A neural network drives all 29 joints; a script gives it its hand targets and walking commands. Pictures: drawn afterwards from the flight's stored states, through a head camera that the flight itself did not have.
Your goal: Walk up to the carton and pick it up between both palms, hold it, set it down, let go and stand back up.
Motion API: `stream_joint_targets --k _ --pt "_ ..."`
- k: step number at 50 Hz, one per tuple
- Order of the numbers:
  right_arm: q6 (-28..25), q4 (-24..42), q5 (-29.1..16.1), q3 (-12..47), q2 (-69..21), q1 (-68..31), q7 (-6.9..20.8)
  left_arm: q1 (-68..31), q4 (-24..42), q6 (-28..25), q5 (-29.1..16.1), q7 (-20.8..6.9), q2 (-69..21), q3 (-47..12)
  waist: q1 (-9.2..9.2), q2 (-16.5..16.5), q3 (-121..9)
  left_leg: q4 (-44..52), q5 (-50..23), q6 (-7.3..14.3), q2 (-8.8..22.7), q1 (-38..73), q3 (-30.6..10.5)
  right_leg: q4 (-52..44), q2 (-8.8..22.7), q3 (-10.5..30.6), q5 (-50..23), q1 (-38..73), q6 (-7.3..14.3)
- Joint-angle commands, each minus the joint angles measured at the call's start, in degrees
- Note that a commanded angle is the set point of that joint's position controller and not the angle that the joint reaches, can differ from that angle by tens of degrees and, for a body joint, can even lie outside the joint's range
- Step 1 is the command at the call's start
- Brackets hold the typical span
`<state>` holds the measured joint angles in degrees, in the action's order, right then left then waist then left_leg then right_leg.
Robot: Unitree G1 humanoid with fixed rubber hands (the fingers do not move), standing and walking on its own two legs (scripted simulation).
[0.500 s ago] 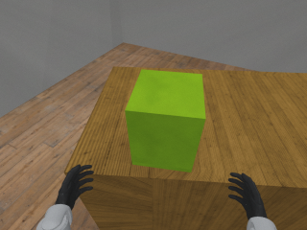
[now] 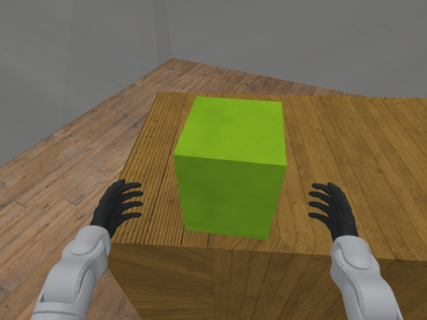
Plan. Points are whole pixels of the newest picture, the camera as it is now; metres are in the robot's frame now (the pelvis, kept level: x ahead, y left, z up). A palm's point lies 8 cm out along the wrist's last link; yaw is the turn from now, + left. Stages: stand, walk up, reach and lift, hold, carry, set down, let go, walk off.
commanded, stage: reach and lift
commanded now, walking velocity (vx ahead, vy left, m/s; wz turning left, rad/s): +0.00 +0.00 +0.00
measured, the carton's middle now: (231, 167) +0.47 -0.03 +0.03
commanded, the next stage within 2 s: none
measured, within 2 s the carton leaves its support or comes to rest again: neither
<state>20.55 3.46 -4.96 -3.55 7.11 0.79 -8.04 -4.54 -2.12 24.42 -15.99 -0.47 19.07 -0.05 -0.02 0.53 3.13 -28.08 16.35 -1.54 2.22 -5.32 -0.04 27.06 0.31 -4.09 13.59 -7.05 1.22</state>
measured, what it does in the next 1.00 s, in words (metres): stands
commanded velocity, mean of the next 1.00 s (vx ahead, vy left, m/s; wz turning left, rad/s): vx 0.00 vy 0.00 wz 0.00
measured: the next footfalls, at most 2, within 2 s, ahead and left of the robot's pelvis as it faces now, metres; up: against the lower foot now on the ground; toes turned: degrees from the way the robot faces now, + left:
none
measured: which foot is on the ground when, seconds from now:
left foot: down 0.00-1.00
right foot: down 0.00-1.00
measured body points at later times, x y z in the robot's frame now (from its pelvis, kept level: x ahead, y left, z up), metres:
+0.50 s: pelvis +0.01 +0.01 +0.00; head +0.02 +0.02 +0.45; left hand +0.36 +0.21 +0.11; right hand +0.36 -0.19 +0.11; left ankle +0.00 +0.13 -0.74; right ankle +0.02 -0.11 -0.74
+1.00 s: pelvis +0.01 +0.01 +0.00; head +0.02 +0.01 +0.45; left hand +0.43 +0.21 +0.16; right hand +0.42 -0.21 +0.15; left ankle +0.00 +0.13 -0.74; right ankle +0.02 -0.11 -0.74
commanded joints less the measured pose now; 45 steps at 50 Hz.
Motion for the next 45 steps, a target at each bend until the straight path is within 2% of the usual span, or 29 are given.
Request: stream_joint_targets --k 1,5,7,8,10,13,14,15,16,19,21,23,24,26,28,30,31,33,34,36,37,38,39,40,41,42,43,44,45 --pt "-3.0 6.0 -7.7 -6.6 10.0 -24.1 -0.9 -29.5 6.9 -1.5 0.0 -0.4 11.0 8.0 -2.78 0.7 -11.8 12.7 -7.5 2.0 -2.7 -9.5 1.9 -6.9 0.2 8.0 -13.6 10.4 -1.8" --pt "-1.7 1.8 -7.6 -6.5 10.9 -28.9 -1.0 -34.1 4.2 0.3 0.9 -0.5 12.3 9.9 -4.03 -0.3 -12.4 12.7 -6.0 2.4 -3.3 -11.1 2.8 -7.0 0.9 8.2 -15.8 12.4 -2.6" --pt "-1.9 2.5 -8.6 -5.8 10.3 -32.9 -0.9 -37.2 3.6 0.2 1.5 -0.2 12.6 10.6 -2.89 0.7 -16.1 12.5 -8.1 2.4 -3.1 -12.1 2.4 -5.6 0.8 8.2 -17.8 13.3 -2.3" --pt "-1.9 1.8 -9.2 -5.7 9.8 -32.7 -0.9 -37.2 5.2 0.3 1.1 0.0 11.4 9.6 -3.94 1.9 -16.7 12.1 -8.8 2.3 -3.4 -11.3 2.6 -5.6 0.9 8.3 -19.4 13.0 -2.7" --pt "-1.3 0.0 -9.7 -5.9 11.4 -32.7 -1.8 -37.9 4.3 0.9 1.2 -0.5 12.5 10.6 -5.21 -0.3 -18.7 11.0 -12.3 2.3 -3.4 -10.5 2.0 -5.0 1.1 8.6 -26.9 16.7 -3.1" --pt "-0.9 -1.9 -9.6 -7.3 11.3 -38.6 -1.7 -43.3 2.4 1.5 1.2 -0.3 12.6 9.7 -5.35 3.0 -17.7 11.3 -11.1 1.5 -3.2 -11.0 1.7 -5.6 0.7 7.8 -22.8 14.5 -2.2" --pt "-1.3 -0.6 -9.8 -7.8 13.3 -37.3 -2.0 -40.4 4.2 2.2 1.7 0.1 12.9 11.0 -5.02 2.2 -19.8 11.0 -13.9 1.3 -3.5 -9.8 2.0 -5.0 0.1 7.5 -26.2 16.4 -2.5" --pt "-1.4 -1.8 -9.5 -8.7 14.0 -40.4 -1.9 -44.6 4.5 2.1 1.2 0.4 13.6 11.0 -5.35 1.9 -21.4 10.9 -14.5 1.3 -3.1 -10.0 1.7 -4.6 0.1 7.3 -26.2 16.0 -2.8" --pt "-1.3 -3.0 -9.8 -7.1 12.9 -37.8 -2.0 -41.0 4.0 2.6 1.8 0.1 11.9 10.5 -5.95 1.6 -21.7 9.8 -18.2 0.9 -3.5 -9.4 2.1 -4.3 0.2 7.3 -32.2 17.9 -3.0" --pt "-1.4 -3.9 -10.7 -7.1 14.7 -42.9 -2.0 -45.5 4.4 3.4 2.0 0.5 13.7 10.9 -6.04 2.5 -23.9 9.4 -19.6 0.6 -3.4 -9.6 1.6 -3.2 -0.2 7.1 -34.6 18.9 -2.6" --pt "-1.9 -3.1 -11.1 -8.8 16.1 -43.3 -2.1 -45.8 5.6 4.1 1.0 0.4 13.2 9.7 -7.50 1.2 -27.4 8.6 -22.2 0.4 -3.6 -8.4 1.6 -3.1 -0.6 6.5 -37.2 19.8 -2.9" --pt "-1.3 -7.0 -10.3 -8.2 15.4 -48.2 -1.8 -51.2 0.5 3.7 -0.2 -0.1 14.6 9.8 -7.67 -0.3 -26.1 9.4 -17.6 1.4 -3.6 -10.5 1.5 -3.6 -0.1 6.8 -34.0 17.6 -3.5" --pt "-1.4 -7.5 -10.8 -8.8 15.7 -48.5 -1.3 -51.9 1.4 3.2 0.6 0.6 14.3 9.6 -6.86 3.5 -26.3 9.4 -19.5 0.4 -3.2 -10.1 1.5 -3.2 -0.5 5.9 -31.7 16.0 -2.6" --pt "-1.9 -8.8 -11.6 -10.8 18.2 -51.0 -0.5 -55.7 4.2 3.4 0.6 1.6 14.2 8.7 -7.86 5.5 -29.7 7.7 -23.4 -0.4 -2.5 -4.8 0.2 -4.0 -1.7 4.9 -28.9 12.0 -1.9" --pt "-1.6 -11.6 -10.9 -10.6 19.1 -53.1 -0.6 -56.5 -2.2 5.3 1.2 1.3 13.8 9.0 -7.75 3.6 -28.3 8.1 -20.7 -0.1 -2.8 -6.7 0.0 -4.5 -1.3 5.2 -30.2 14.7 -1.8" --pt "-1.5 -13.5 -11.5 -10.8 20.0 -58.3 0.1 -61.2 -2.5 4.7 -0.3 1.8 13.7 7.3 -8.80 2.8 -30.9 7.5 -19.6 0.0 -2.8 -6.6 -0.4 -4.3 -1.5 4.9 -28.4 12.0 -2.0" --pt "-1.8 -15.6 -11.6 -9.9 18.9 -56.4 0.1 -60.3 -6.9 4.9 0.7 1.4 13.2 7.9 -8.59 2.3 -28.8 7.8 -20.7 0.2 -2.9 -7.5 0.1 -4.9 -0.9 5.0 -30.4 12.8 -2.4" --pt "-1.7 -18.6 -11.4 -10.7 19.9 -59.4 0.2 -63.7 -9.1 5.2 0.8 1.3 13.2 6.3 -9.79 3.9 -29.7 7.4 -21.3 -0.4 -3.0 -6.4 -0.5 -4.9 -1.3 4.4 -30.0 11.6 -2.2" --pt "-2.2 -16.8 -11.8 -10.3 20.7 -60.6 0.5 -64.1 -7.3 4.5 0.8 1.5 13.2 7.3 -8.89 2.0 -32.5 7.2 -23.6 -0.1 -2.8 -6.3 -0.8 -4.4 -1.7 4.3 -31.6 11.9 -2.4" --pt "-2.1 -22.3 -12.0 -10.6 21.9 -59.8 0.5 -63.1 -9.8 4.7 2.2 1.1 13.4 7.1 -10.26 2.8 -31.6 6.7 -26.3 -0.7 -3.0 -4.7 -0.5 -4.6 -1.5 4.1 -35.4 13.0 -2.4" --pt "-1.8 -23.1 -12.5 -9.1 20.4 -63.0 0.6 -65.7 -14.0 4.4 1.8 0.7 13.0 7.3 -9.25 0.2 -30.1 7.1 -23.8 0.1 -3.0 -7.2 -0.5 -5.0 -1.2 4.7 -34.0 12.9 -2.8" --pt "-2.0 -21.7 -12.5 -9.7 21.2 -65.3 0.5 -68.6 -12.2 4.6 1.3 0.8 14.8 7.6 -10.00 1.2 -32.5 7.1 -23.2 -0.2 -3.4 -8.8 -0.2 -4.1 -1.3 4.6 -36.0 15.0 -3.0" --pt "-2.2 -22.9 -12.3 -9.2 21.7 -66.0 0.6 -66.6 -14.7 4.2 1.6 0.6 14.0 7.7 -9.18 -0.6 -33.1 7.0 -24.5 0.2 -3.2 -8.4 -0.7 -3.6 -1.3 4.9 -37.1 15.2 -3.1" --pt "-2.7 -22.4 -11.8 -9.9 20.6 -68.4 0.4 -69.8 -13.6 3.3 1.0 0.9 14.0 6.6 -10.14 -0.6 -36.2 6.8 -23.1 0.5 -3.3 -9.0 -0.9 -3.3 -1.2 4.7 -37.0 14.8 -3.1" --pt "-2.8 -22.3 -12.6 -8.9 21.7 -66.6 0.6 -67.9 -14.8 3.6 1.6 1.0 14.2 7.6 -9.66 -1.3 -35.5 6.9 -24.8 0.1 -2.9 -7.7 -1.0 -3.6 -1.7 4.2 -37.4 15.1 -2.9" --pt "-3.0 -22.9 -11.7 -10.7 21.9 -69.0 0.6 -70.9 -14.2 3.4 1.3 0.9 14.3 6.7 -10.50 0.9 -36.6 6.3 -24.3 -0.3 -3.3 -8.3 -1.0 -3.2 -1.5 4.3 -37.6 14.5 -2.7" --pt "-3.0 -25.4 -11.4 -11.6 22.8 -69.1 0.8 -72.3 -15.2 3.0 1.3 1.0 15.1 6.4 -11.47 0.3 -37.0 6.5 -23.5 -0.1 -2.8 -8.3 -1.3 -3.5 -1.4 4.1 -35.9 12.1 -3.1" --pt "-2.8 -26.4 -10.4 -11.9 22.7 -72.4 0.8 -74.2 -18.1 2.8 0.3 0.9 14.5 5.4 -11.51 -0.2 -36.5 6.4 -22.1 -0.1 -3.0 -9.7 -1.2 -3.4 -1.5 4.3 -35.4 13.3 -2.7" --pt "-3.8 -23.2 -11.1 -12.0 22.2 -72.9 0.9 -75.2 -14.6 1.8 0.5 1.4 14.8 5.1 -11.19 1.2 -40.1 6.0 -24.2 -0.3 -3.0 -8.8 -1.5 -3.3 -1.6 4.1 -36.7 13.6 -2.6"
